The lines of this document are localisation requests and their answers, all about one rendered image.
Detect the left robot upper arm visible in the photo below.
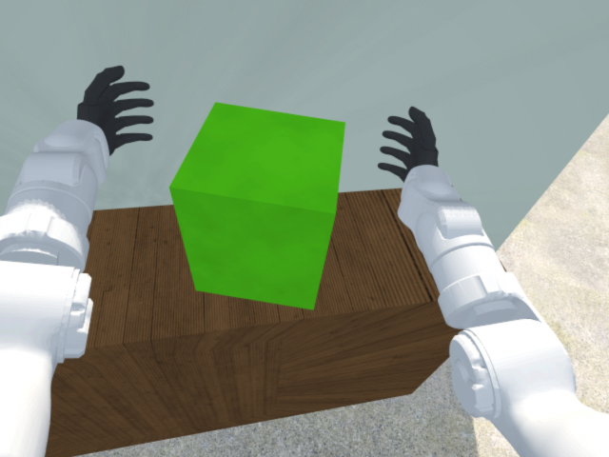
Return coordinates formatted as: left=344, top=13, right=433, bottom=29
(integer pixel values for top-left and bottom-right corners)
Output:
left=0, top=261, right=93, bottom=457

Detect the pedestal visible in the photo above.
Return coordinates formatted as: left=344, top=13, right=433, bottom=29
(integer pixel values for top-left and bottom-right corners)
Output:
left=45, top=186, right=507, bottom=457

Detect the right robot forearm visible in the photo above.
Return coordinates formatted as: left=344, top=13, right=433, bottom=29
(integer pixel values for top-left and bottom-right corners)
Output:
left=398, top=165, right=577, bottom=392

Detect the carton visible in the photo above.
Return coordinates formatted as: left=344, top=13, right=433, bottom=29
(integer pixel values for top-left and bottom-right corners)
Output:
left=169, top=102, right=345, bottom=310

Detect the left robot forearm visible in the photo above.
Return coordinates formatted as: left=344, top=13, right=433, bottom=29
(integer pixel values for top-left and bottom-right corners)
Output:
left=0, top=119, right=109, bottom=273

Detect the robot right hand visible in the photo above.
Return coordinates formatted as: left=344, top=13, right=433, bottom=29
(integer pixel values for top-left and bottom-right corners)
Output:
left=378, top=107, right=439, bottom=182

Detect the right robot upper arm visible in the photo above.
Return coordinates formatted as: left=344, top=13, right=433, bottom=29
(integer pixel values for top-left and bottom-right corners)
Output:
left=449, top=318, right=609, bottom=457

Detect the robot left hand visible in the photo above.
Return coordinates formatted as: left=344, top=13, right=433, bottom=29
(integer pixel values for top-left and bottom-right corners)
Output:
left=77, top=66, right=154, bottom=156

